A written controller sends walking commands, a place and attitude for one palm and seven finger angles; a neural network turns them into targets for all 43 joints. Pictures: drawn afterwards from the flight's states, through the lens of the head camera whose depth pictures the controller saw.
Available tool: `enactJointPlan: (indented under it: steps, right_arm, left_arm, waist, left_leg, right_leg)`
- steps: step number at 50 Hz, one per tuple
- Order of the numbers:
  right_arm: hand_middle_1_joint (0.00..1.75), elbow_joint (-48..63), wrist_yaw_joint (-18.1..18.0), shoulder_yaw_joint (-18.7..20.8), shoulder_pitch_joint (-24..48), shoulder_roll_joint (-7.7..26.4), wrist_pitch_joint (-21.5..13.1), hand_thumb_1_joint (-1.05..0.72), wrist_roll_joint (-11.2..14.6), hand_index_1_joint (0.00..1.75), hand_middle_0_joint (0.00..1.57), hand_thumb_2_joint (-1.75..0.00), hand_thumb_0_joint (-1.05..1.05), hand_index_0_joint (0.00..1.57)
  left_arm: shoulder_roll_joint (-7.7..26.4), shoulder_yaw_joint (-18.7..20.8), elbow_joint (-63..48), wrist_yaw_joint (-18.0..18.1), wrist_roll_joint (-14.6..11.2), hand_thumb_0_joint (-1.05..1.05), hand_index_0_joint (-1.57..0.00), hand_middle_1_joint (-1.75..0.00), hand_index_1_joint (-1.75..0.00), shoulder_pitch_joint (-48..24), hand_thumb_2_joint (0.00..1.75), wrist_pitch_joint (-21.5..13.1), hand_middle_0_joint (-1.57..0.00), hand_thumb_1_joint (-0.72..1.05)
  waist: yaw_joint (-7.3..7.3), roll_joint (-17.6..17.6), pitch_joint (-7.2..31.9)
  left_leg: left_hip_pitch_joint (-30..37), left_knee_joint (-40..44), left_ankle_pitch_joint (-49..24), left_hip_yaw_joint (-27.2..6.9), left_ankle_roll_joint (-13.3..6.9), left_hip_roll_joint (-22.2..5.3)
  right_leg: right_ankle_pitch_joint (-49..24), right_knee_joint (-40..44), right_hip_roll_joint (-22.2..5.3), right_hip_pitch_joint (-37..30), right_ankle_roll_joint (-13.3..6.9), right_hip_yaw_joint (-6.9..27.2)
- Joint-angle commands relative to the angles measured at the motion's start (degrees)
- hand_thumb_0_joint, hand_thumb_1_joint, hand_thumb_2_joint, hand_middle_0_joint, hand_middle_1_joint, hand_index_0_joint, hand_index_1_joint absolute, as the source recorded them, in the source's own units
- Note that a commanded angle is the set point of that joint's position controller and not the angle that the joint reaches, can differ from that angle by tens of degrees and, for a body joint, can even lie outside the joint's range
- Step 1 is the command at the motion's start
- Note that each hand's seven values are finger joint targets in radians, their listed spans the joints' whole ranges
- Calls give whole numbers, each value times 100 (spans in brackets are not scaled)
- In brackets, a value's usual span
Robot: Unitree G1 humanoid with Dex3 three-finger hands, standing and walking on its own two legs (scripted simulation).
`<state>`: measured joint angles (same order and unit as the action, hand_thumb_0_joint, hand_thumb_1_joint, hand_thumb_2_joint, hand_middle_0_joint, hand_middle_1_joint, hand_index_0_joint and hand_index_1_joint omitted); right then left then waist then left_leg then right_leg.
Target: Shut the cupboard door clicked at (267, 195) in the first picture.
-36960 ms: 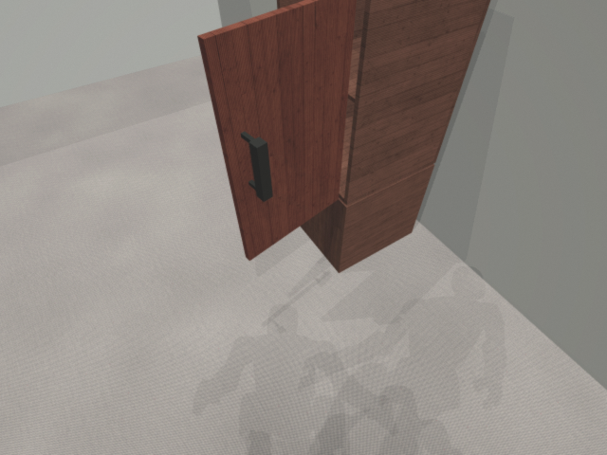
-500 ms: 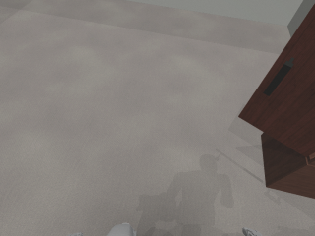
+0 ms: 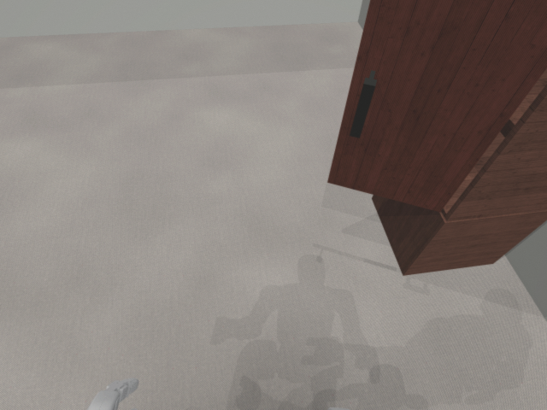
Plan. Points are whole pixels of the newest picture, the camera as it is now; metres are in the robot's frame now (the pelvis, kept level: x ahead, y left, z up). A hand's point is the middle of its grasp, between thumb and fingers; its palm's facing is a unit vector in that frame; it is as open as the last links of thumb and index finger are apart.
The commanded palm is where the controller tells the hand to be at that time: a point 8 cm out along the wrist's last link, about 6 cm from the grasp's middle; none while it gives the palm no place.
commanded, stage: turn to face it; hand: left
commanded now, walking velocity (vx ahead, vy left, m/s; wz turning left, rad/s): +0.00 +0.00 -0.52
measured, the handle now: (363, 104) +0.76 -0.18 -0.01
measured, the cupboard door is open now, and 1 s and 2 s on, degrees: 63 63 63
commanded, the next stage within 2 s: take the last steps up to it in 0.50 s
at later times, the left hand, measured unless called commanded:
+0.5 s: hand out of the picture +0.14 +0.20 -0.18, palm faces -0.15 -0.97 -0.18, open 7.4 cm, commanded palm none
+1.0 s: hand (224, 345) +0.24 +0.10 -0.15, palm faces -0.36 -0.91 -0.21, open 7.4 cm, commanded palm none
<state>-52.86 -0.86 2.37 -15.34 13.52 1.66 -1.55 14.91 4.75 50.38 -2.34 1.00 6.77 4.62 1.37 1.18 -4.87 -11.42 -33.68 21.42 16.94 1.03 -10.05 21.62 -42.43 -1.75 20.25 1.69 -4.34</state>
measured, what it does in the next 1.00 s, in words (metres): steps on the spot, turning right: right foot, then left foot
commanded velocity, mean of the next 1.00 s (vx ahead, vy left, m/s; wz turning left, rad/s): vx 0.13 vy -0.06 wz -0.26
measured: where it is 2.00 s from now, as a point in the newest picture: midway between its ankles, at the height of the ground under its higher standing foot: (333, 383)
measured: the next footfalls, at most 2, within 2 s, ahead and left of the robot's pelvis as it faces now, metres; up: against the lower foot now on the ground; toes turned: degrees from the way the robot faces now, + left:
right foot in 0.04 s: +0.04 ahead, -0.13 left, +0.00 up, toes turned -6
left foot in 0.44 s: +0.09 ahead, +0.11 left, +0.00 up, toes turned -7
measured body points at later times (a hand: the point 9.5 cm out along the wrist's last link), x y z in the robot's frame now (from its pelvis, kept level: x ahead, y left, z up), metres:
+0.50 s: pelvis +0.03 +0.02 +0.00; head +0.07 +0.05 +0.44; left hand +0.15 +0.25 -0.17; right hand +0.07 -0.25 -0.12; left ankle +0.05 +0.12 -0.73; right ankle -0.01 -0.12 -0.71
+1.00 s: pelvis +0.07 -0.05 +0.00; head +0.08 -0.06 +0.45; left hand +0.26 +0.15 -0.14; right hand -0.08 -0.27 -0.15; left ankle +0.05 +0.10 -0.71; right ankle +0.02 -0.14 -0.73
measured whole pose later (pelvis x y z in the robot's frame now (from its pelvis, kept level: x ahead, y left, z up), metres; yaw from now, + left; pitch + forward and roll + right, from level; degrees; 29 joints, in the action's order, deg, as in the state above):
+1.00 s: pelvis +0.07 -0.05 +0.00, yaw -21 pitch +1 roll -1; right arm -62.1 -0.9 3.2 -21.9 14.5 2.0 -1.4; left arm 11.9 3.6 55.2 -2.4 1.3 8.6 0.7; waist 2.8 2.6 -0.8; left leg -15.6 -46.0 29.6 6.9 1.6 -8.4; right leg 17.5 -30.8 0.4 13.8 -1.6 -5.2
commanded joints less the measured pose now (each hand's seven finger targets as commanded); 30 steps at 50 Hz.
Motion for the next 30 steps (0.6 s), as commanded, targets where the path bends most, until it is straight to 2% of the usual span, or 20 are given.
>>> enactJointPlan:
  steps: [1,2,3,4,5,7,9,12,14,17,19,20,21,22,23,24,25,26,28,30]
  right_arm:
    - [30,597,6,238,278,753,-111,-90,108,30,20,-90,0,20]
    - [30,829,-13,154,511,577,-48,-90,88,30,20,-90,0,20]
    - [30,774,-62,136,450,683,45,-90,116,30,20,-90,0,20]
    - [30,747,-60,145,567,564,46,-90,102,30,20,-90,0,20]
    - [30,669,-67,141,527,605,24,-90,80,30,20,-90,0,20]
    - [30,508,-25,166,434,700,31,-90,58,30,20,-90,0,20]
    - [30,402,7,144,158,576,71,-90,53,30,20,-90,0,20]
    - [30,432,10,130,289,524,55,-90,67,30,20,-90,0,20]
    - [30,486,2,115,405,491,32,-90,79,30,20,-90,0,20]
    - [30,521,-22,107,458,447,-36,-90,106,30,20,-90,0,20]
    - [30,362,-66,85,40,438,-88,-90,114,30,20,-90,0,20]
    - [30,271,-80,94,-158,496,-134,-90,112,30,20,-90,0,20]
    - [30,259,-99,133,-282,846,-209,-90,75,30,20,-90,0,20]
    - [30,299,-104,219,-327,1333,-218,-90,25,30,20,-90,0,20]
    - [30,342,-135,200,-321,1351,-163,-90,-26,30,20,-90,0,20]
    - [30,363,-174,140,-136,1173,-176,-90,-50,30,20,-90,0,20]
    - [30,365,-204,99,37,1028,-204,-90,-50,30,20,-90,0,20]
    - [30,392,-215,65,136,907,-202,-90,-44,30,20,-90,0,20]
    - [30,377,-224,26,186,777,-220,-90,-38,30,20,-90,0,20]
    - [30,254,-226,49,19,768,-222,-90,-15,30,20,-90,0,20]
  left_arm:
    - [1198,201,-157,128,91,0,-20,-30,-30,1172,90,-336,-20,90]
    - [1575,261,-60,220,16,0,-20,-30,-30,1344,90,-351,-20,90]
    - [1536,234,-104,280,-20,0,-20,-30,-30,1252,90,-329,-20,90]
    - [1297,220,-215,321,-2,0,-20,-30,-30,851,90,-333,-20,90]
    - [1176,188,-267,346,2,0,-20,-30,-30,605,90,-354,-20,90]
    - [863,72,-345,346,-19,0,-20,-30,-30,237,90,-372,-20,90]
    - [868,53,-384,314,-6,0,-20,-30,-30,187,90,-401,-20,90]
    - [900,70,-298,299,35,0,-20,-30,-30,324,90,-409,-20,90]
    - [940,94,-277,283,55,0,-20,-30,-30,383,90,-382,-20,90]
    - [938,127,-209,279,83,0,-20,-30,-30,413,90,-363,-20,90]
    - [910,125,-194,291,34,0,-20,-30,-30,269,90,-339,-20,90]
    - [789,101,-192,287,-5,0,-20,-30,-30,221,90,-314,-20,90]
    - [498,42,-238,274,-48,0,-20,-30,-30,372,90,-291,-20,90]
    - [204,-22,-253,247,-78,0,-20,-30,-30,602,90,-279,-20,90]
    - [346,-2,-273,262,-36,0,-20,-30,-30,463,90,-248,-20,90]
    - [374,30,-229,241,12,0,-20,-30,-30,407,90,-210,-20,90]
    - [375,64,-128,224,32,0,-20,-30,-30,474,90,-185,-20,90]
    - [404,87,-55,205,26,0,-20,-30,-30,481,90,-173,-20,90]
    - [300,55,-2,168,11,0,-20,-30,-30,500,90,-162,-20,90]
    - [203,14,49,171,4,0,-20,-30,-30,508,90,-147,-20,90]
  waist:
    - [-678,-1371,1084]
    - [-710,-1961,925]
    - [-615,-1435,909]
    - [-467,-1181,576]
    - [-356,-1589,664]
    - [-160,-1334,677]
    - [-28,-1040,881]
    - [-101,-806,843]
    - [-155,-881,777]
    - [-205,-1070,729]
    - [1,-1040,844]
    - [91,-816,854]
    - [78,140,1045]
    - [18,1619,1069]
    - [103,1386,883]
    - [7,967,625]
    - [-97,1229,608]
    - [-135,1071,504]
    - [-184,871,511]
    - [-122,780,676]
  left_leg:
    - [-1336,-1740,-493,-242,201,-113]
    - [-2265,-2921,1753,-729,375,490]
    - [-2275,-3461,1531,-1444,304,352]
    - [-2671,-3575,1102,-1628,302,294]
    - [-2765,-3606,873,-1660,350,269]
    - [-2268,-3392,239,-1704,410,229]
    - [-1932,-3078,-21,-1553,446,387]
    - [-1808,-2464,-7,-1495,445,519]
    - [-1672,-1945,104,-1446,429,595]
    - [-1230,-991,192,-1402,356,744]
    - [-499,57,-523,-1397,310,825]
    - [194,782,-1144,-1413,268,801]
    - [782,1392,-1519,-2199,40,32]
    - [939,1540,-2492,-3469,-505,-1181]
    - [395,1656,-2595,-3611,-980,-1560]
    - [82,1724,-2719,-3306,-1013,-1366]
    - [143,1673,-3107,-3041,-932,-1152]
    - [92,1582,-3231,-2695,-895,-984]
    - [208,1457,-3625,-2201,-861,-743]
    - [540,1371,-3778,-1963,-844,-645]
  right_leg:
    - [-2776,2212,-1202,-2307,-711,1719]
    - [-4783,2181,-2119,-2130,-1284,2837]
    - [-3974,2301,-2186,-1764,-1556,2663]
    - [-3424,2363,-1840,-1668,-1458,2377]
    - [-3356,2322,-1653,-1715,-1360,2420]
    - [-3442,2213,-1215,-1257,-1174,1686]
    - [-3254,2212,-1016,-1117,-1091,1389]
    - [-2811,2286,-1043,-1118,-1188,1606]
    - [-2557,2291,-1046,-1046,-1249,1782]
    - [-2703,2112,-1068,-938,-1250,2031]
    - [-2663,1785,-914,-723,-1032,2029]
    - [-2326,1543,-691,-281,-780,1873]
    - [-1468,912,-153,207,-472,1480]
    - [568,-179,441,807,-163,770]
    - [1358,-1167,356,716,-129,777]
    - [1077,-1698,238,762,-95,914]
    - [830,-2025,183,924,-27,901]
    - [640,-2256,148,933,0,862]
    - [438,-2073,94,855,56,744]
    - [307,-1813,105,799,74,610]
